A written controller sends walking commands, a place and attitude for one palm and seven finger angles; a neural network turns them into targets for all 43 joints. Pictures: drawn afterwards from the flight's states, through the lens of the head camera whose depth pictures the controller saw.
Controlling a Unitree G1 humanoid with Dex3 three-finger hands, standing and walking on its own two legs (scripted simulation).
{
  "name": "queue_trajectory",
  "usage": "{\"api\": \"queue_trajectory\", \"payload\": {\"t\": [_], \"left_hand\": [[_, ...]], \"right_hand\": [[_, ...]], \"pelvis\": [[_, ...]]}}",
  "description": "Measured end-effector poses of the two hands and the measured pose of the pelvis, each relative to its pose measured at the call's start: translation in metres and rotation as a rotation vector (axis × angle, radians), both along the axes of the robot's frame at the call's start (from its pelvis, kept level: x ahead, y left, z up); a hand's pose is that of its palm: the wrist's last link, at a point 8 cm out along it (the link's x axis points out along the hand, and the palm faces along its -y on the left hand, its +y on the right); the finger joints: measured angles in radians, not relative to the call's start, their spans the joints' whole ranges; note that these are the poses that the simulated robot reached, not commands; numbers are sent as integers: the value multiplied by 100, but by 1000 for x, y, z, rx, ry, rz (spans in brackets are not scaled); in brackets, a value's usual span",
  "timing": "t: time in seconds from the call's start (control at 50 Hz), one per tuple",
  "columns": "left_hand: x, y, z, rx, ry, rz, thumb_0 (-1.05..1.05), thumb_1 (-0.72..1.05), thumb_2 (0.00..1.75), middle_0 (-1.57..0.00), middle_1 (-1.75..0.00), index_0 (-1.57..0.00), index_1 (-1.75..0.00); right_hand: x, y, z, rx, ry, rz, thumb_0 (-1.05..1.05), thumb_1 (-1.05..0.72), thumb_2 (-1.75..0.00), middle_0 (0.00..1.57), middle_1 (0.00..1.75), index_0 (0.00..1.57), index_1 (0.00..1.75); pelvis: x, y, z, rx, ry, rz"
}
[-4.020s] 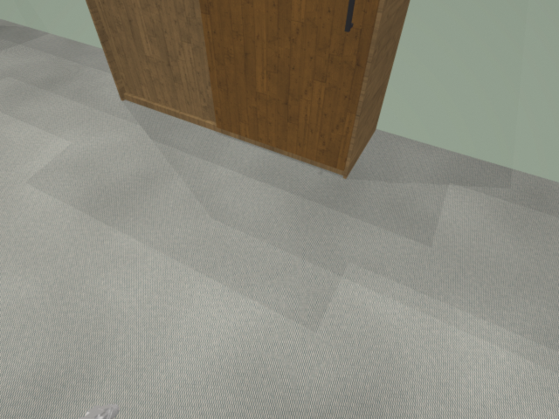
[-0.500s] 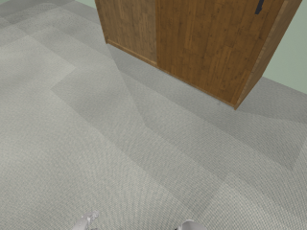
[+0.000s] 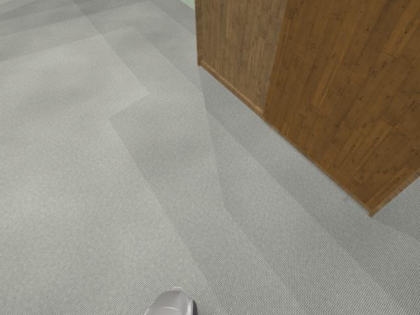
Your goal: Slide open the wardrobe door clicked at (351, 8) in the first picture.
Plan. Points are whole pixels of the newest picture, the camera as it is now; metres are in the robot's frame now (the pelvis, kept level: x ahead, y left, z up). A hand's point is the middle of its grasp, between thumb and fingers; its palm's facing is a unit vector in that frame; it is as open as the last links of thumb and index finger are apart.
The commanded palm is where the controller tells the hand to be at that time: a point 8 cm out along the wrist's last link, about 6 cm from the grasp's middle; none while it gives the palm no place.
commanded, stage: walk to a spot facing it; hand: right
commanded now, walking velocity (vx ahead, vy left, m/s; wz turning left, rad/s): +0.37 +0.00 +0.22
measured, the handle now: out of the picture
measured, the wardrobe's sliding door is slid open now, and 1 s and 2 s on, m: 0.00 0.00 0.00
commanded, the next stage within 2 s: turn to face it in 0.72 s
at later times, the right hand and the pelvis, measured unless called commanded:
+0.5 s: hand (304, 295) +0.21 -0.18 -0.18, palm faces +0.06 +0.98 -0.17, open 7.3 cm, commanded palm none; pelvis +0.26 -0.01 +0.00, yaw +2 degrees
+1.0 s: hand (288, 161) +0.58 -0.17 -0.16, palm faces -0.19 +0.95 -0.23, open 7.4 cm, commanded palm none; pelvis +0.45 +0.00 +0.00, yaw +11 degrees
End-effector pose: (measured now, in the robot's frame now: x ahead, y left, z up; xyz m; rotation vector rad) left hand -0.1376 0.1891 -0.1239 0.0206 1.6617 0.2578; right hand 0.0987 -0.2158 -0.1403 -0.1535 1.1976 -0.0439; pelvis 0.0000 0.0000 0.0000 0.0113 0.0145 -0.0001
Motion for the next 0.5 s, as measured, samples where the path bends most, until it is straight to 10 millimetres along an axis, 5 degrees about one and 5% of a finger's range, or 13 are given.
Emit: {"api": "queue_trajectory", "payload": {"t": [0.06, 0.12, 0.34, 0.5], "left_hand": [[13, -4, -6, -36, 80, 38, 0, 91, 90, -20, -29, -20, -30], [52, 4, -10, -52, 86, 48, 1, 91, 90, -20, -30, -20, -30], [332, 62, -8, 67, -383, -77, 2, 94, 90, -20, -29, -19, -30], [494, 44, 0, 90, -517, -219, 1, 93, 90, -19, -29, -19, -30]], "right_hand": [[47, 16, -9, 3, -28, 26, 1, -91, -90, 20, 30, 20, 30], [73, 26, -10, 3, -55, 0, 1, -91, -90, 20, 30, 20, 30], [92, -5, 15, -89, 118, -65, -1, -94, -90, 20, 30, 20, 30], [110, -16, -6, -23, 265, -148, 0, -91, -90, 20, 30, 20, 30]], "pelvis": [[39, 11, -11, 2, -1, 15], [72, 21, -13, 3, -14, 23], [177, 16, 10, 3, -6, 48], [264, -12, -2, 18, -6, 43]]}}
